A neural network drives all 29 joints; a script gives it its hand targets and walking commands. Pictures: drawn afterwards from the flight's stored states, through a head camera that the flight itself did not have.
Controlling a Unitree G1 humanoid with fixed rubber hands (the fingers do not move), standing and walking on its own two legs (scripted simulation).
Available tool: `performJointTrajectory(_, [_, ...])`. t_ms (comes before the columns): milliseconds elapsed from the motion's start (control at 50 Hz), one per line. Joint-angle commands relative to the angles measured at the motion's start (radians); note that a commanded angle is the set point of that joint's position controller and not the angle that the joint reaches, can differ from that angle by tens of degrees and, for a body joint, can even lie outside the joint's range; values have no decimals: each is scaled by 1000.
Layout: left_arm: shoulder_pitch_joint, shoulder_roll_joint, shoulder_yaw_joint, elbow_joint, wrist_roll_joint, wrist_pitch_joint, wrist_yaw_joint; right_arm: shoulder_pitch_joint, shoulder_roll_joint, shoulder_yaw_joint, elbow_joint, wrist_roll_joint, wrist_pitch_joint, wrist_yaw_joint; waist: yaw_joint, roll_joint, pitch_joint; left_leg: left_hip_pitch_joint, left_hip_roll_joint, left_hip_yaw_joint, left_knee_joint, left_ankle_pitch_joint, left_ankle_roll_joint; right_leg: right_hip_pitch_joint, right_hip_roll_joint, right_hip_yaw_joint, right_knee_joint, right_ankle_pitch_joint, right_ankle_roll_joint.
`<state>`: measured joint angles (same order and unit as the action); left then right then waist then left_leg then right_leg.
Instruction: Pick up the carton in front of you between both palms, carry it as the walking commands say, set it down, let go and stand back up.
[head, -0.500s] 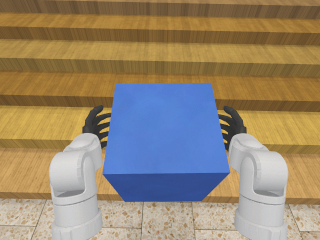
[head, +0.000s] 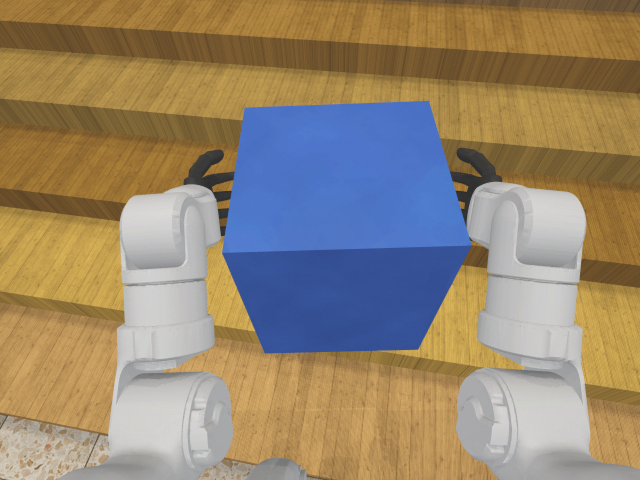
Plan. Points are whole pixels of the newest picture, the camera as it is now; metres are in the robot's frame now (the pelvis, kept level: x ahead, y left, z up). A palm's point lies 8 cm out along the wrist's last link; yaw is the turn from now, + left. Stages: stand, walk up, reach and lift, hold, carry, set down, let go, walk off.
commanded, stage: carry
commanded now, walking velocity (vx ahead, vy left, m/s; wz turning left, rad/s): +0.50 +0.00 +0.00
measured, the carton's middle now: (338, 239) +0.41 +0.02 +0.06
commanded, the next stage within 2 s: none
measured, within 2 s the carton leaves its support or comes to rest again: neither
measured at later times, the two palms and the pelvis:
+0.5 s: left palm out of the picture +0.74 +0.13 +0.25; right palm out of the picture +0.68 -0.16 +0.24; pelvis +0.34 +0.06 +0.11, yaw -3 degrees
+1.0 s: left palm out of the picture +0.99 +0.20 +0.39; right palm out of the picture +1.04 -0.09 +0.39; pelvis +0.63 -0.01 +0.22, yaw +1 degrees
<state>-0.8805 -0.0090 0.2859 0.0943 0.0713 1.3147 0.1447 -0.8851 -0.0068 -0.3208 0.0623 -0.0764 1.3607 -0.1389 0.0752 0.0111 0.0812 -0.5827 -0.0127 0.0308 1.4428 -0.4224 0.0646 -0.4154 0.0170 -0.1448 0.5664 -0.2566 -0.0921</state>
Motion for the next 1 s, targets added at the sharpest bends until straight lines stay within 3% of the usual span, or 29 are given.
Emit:
performJointTrajectory(0, [-835, -1126, -619, -290, -506, -13, -244, -718, 1042, 589, -172, 342, -57, 172, 15, -82, -648, -378, 35, -22, 90, 16, 10, 789, -322, 431, -112, 547, -148])
performJointTrajectory(80, [-745, -1053, -702, -410, -493, -31, -228, -602, 971, 653, -269, 287, -84, 149, 60, -128, -658, -683, 47, 30, 315, -119, 31, 961, -334, 410, -83, 653, -181])
performJointTrajectory(140, [-704, -992, -756, -405, -509, -34, -245, -576, 898, 687, -284, 264, -93, 145, 45, -85, -564, -698, 85, 67, 165, -151, 39, 871, -281, 340, -157, 588, -143])
performJointTrajectory(180, [-683, -976, -768, -357, -514, -30, -262, -563, 875, 710, -249, 264, -89, 148, -15, -86, -489, -171, 24, 151, -380, 8, 50, 450, -173, 129, -279, 816, -80])
performJointTrajectory(200, [-658, -975, -760, -318, -509, -25, -269, -541, 877, 718, -221, 267, -86, 151, -58, -208, -559, 53, -80, 264, -378, 104, 65, 383, -174, 62, -194, 1320, -85])
performJointTrajectory(220, [-649, -975, -755, -293, -500, -25, -275, -547, 894, 728, -211, 281, -88, 160, -131, -278, -648, 203, -103, 257, -468, 179, 72, 408, -191, 51, -38, 1470, -64])
performJointTrajectory(240, [-640, -989, -758, -267, -496, -21, -281, -537, 928, 756, -201, 307, -88, 171, -251, -207, -757, 417, -112, 240, -683, 350, 73, 422, -171, 7, 224, 1424, -19])
performJointTrajectory(260, [-648, -998, -753, -257, -482, -24, -286, -545, 947, 772, -206, 331, -94, 186, -286, -34, -846, 725, -27, 13, -858, 606, 122, 201, -93, 73, 551, 932, 42])
performJointTrajectory(280, [-609, -1016, -739, -242, -464, -21, -288, -534, 974, 784, -185, 362, -106, 200, -236, 372, -1070, 1046, 389, -732, -918, 1047, 401, -139, 166, 187, 1149, -135, 124])
performJointTrajectory(300, [-549, -975, -722, -256, -425, -27, -274, -490, 1039, 816, -202, 435, -95, 218, -223, 210, -1046, 1033, 348, -664, -887, 986, 366, -211, 114, 366, 1323, -85, 61])
performJointTrajectory(340, [-584, -954, -649, -275, -340, -32, -253, -656, 1110, 843, -299, 514, -107, 241, -203, 74, -790, 920, 297, -528, -889, 792, 243, -424, 40, 271, 1267, -87, 26])
performJointTrajectory(380, [-563, -918, -619, -268, -285, -37, -228, -752, 1148, 872, -337, 581, -106, 256, -175, 3, -680, 823, 265, -426, -954, 549, 198, -462, 1, 230, 1189, -71, 9])
performJointTrajectory(460, [-520, -862, -594, -209, -234, -43, -205, -797, 1121, 862, -325, 620, -92, 267, -184, -16, -611, 834, 290, -349, -1004, 708, 207, -545, -13, 120, 1058, -170, -3])
performJointTrajectory(480, [-511, -847, -590, -192, -224, -39, -200, -797, 1100, 847, -305, 616, -84, 270, -189, 35, -602, 857, 303, -332, -1003, 744, 218, -619, -18, 106, 1107, -189, -15])
performJointTrajectory(520, [-523, -813, -577, -140, -214, -20, -191, -775, 1060, 806, -216, 601, -64, 277, -206, 68, -575, 965, 325, -347, -1018, 669, 247, -839, -43, 105, 1252, -246, -31])
performJointTrajectory(560, [-555, -780, -560, -90, -209, 0, -184, -774, 1026, 757, -129, 587, -46, 283, -183, 42, -505, 905, 297, -297, -1077, 520, 214, -891, -74, 85, 1192, -260, -24])
performJointTrajectory(600, [-605, -779, -544, -45, -223, 18, -177, -790, 1007, 703, -53, 573, -30, 288, -138, 50, -413, 634, 228, -132, -1227, 487, 175, -619, -97, 15, 842, -195, -18])
performJointTrajectory(620, [-631, -793, -548, -21, -241, 29, -177, -790, 998, 673, -13, 554, -19, 288, -130, 68, -390, 486, 196, -34, -1262, 640, 157, -419, -73, -38, 665, -133, -25])
performJointTrajectory(660, [-674, -833, -549, 36, -295, 53, -182, -782, 992, 607, 56, 523, 3, 283, -63, 208, -471, 459, 195, 94, -1131, 1330, 130, -140, 25, -129, 544, -1, -58])
performJointTrajectory(680, [-690, -868, -549, 57, -328, 61, -187, -781, 982, 579, 81, 500, 10, 277, -7, 252, -525, 509, 205, 125, -985, 1562, 104, -57, 58, -154, 475, 12, -64])
performJointTrajectory(700, [-723, -910, -548, 74, -359, 63, -195, -786, 975, 550, 108, 479, 17, 271, 59, 214, -595, 541, 172, 167, -754, 1666, 73, 87, 102, -155, 296, 79, -61])
performJointTrajectory(720, [-753, -941, -548, 77, -389, 60, -204, -794, 975, 524, 119, 452, 19, 262, 129, 81, -702, 418, 109, 121, -411, 1452, 2, 370, 54, 17, 111, 217, -93])
performJointTrajectory(740, [-737, -987, -550, 91, -428, 55, -215, -745, 993, 500, 151, 411, 18, 256, 59, -191, -672, 74, -51, 70, -74, 291, -66, 559, -229, 521, -105, 780, -190])
performJointTrajectory(760, [-741, -1034, -555, 96, -468, 43, -228, -700, 973, 459, 176, 368, 14, 245, 51, -270, -789, -61, -135, -103, 328, 113, -63, 634, -351, 784, -74, 974, -342])
performJointTrajectory(780, [-806, -1086, -563, 53, -509, 32, -241, -706, 970, 439, 166, 338, 7, 235, 61, -150, -785, -140, -102, -196, 396, 128, -21, 645, -303, 746, -23, 810, -314])
performJointTrajectory(800, [-904, -1130, -583, -13, -548, 21, -254, -734, 973, 420, 129, 318, 0, 226, 40, -79, -700, -233, -68, -159, 374, 122, 11, 609, -290, 685, -25, 598, -255])
performJointTrajectory(860, [-1075, -1223, -628, -133, -642, 3, -271, -785, 921, 396, 45, 273, -17, 193, 3, -18, -590, -279, 0, -119, 241, 124, 47, 509, -251, 560, -123, 158, -151])
performJointTrajectory(940, [-1040, -1184, -598, -148, -631, 9, -264, -730, 865, 413, 27, 231, -25, 162, 22, -15, -586, -368, 30, -14, 43, 42, 32, 585, -295, 460, -141, 327, -174])
performJointTrajectory(980, [-958, -1150, -574, -99, -590, 20, -261, -692, 870, 433, 51, 221, -16, 160, 42, -117, -600, -505, 58, -5, 156, 26, 37, 688, -328, 456, -161, 390, -205])
